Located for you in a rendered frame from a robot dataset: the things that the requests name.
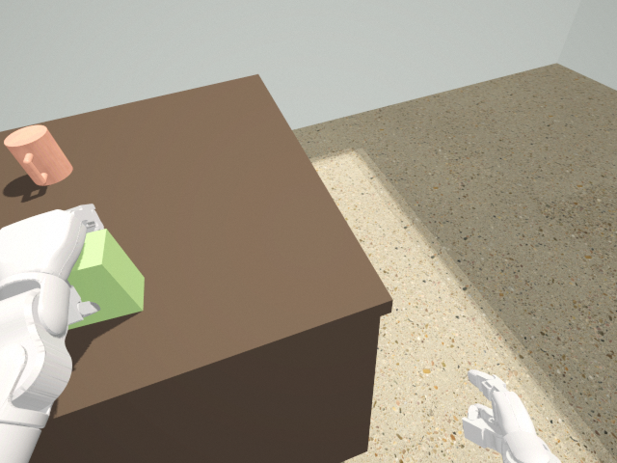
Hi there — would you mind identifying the table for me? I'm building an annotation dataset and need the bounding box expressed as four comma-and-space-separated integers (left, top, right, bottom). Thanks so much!
0, 74, 393, 463

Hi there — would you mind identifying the right robot hand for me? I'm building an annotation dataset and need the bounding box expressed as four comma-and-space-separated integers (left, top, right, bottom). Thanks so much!
462, 369, 537, 453

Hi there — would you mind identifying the left robot hand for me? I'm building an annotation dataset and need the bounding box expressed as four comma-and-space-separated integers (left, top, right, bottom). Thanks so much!
0, 204, 104, 325

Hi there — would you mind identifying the sponge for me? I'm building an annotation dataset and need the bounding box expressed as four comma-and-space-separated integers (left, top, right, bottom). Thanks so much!
67, 229, 145, 329

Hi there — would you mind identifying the robot left forearm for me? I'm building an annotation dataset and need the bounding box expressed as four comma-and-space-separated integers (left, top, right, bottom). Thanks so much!
0, 272, 72, 463

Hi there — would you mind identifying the robot right forearm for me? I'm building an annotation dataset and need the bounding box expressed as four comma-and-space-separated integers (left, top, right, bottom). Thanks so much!
501, 431, 561, 463

